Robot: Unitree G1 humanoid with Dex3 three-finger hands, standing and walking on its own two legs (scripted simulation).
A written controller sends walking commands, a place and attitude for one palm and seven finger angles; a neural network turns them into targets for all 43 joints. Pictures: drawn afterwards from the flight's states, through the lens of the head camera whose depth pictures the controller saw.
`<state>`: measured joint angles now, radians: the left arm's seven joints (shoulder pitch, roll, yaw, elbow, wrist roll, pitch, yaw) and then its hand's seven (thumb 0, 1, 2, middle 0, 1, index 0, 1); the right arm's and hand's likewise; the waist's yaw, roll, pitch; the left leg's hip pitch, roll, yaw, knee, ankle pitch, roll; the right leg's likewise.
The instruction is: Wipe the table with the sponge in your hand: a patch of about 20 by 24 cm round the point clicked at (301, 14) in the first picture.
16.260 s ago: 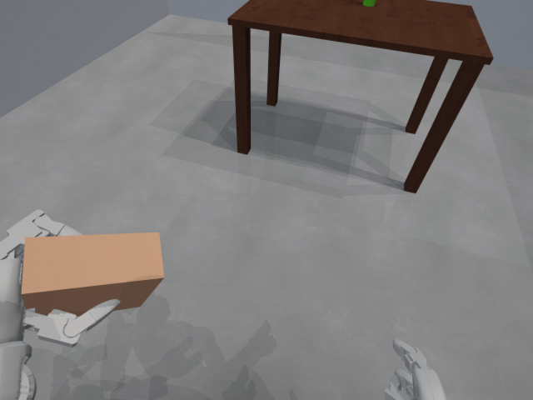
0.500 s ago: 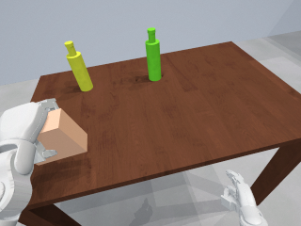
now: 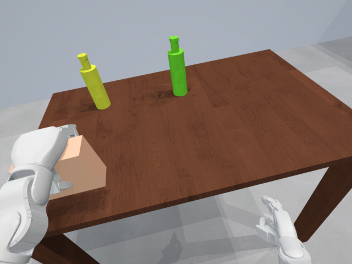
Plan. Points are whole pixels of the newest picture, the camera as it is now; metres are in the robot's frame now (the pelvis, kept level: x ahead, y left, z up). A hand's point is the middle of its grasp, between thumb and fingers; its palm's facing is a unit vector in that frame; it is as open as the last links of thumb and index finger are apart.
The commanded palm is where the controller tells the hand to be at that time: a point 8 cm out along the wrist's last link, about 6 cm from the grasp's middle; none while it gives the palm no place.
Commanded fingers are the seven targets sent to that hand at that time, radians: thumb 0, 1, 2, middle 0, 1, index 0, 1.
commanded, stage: turn the palm down, sponge in hand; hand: left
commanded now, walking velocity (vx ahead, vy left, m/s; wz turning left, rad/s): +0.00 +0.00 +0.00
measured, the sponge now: (69, 174) +0.24 +0.29 +0.12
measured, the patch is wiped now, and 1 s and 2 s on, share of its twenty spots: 0.00 0.00 0.00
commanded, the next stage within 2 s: move the sponge above the wiping area in 0.04 s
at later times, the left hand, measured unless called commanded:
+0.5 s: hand (60, 165) +0.24 +0.29 +0.15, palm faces +0.05 -0.04 -1.00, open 9.7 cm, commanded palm +0.20 +0.29 +0.22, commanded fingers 0.00 0.10 1.30 -1.20 -1.60 -1.20 -1.60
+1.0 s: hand (60, 168) +0.24 +0.30 +0.14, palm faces +0.07 -0.06 -1.00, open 9.7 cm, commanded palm +0.20 +0.29 +0.21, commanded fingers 0.00 0.10 1.30 -1.20 -1.60 -1.20 -1.60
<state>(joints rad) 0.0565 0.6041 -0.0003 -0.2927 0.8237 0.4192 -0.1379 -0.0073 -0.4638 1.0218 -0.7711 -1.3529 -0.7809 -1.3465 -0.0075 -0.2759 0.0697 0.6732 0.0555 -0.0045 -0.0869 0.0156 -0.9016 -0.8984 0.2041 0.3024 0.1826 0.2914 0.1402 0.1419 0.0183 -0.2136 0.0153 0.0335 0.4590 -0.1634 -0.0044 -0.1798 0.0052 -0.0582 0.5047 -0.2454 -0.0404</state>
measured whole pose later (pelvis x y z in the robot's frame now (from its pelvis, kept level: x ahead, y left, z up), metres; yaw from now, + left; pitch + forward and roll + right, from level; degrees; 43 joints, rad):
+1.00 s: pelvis +0.01 +0.02 +0.00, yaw +0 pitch -4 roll +0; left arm 0.14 0.57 -0.01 -0.29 0.85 0.37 -0.09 -0.01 -0.46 1.02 -0.77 -1.35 -0.78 -1.34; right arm 0.02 -0.27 0.04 0.67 0.05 -0.01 -0.08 0.02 -0.90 -0.90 0.20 0.30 0.18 0.29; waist 0.14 0.12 0.02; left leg -0.19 0.00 0.04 0.44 -0.17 0.02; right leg -0.15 0.00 -0.04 0.46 -0.23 -0.02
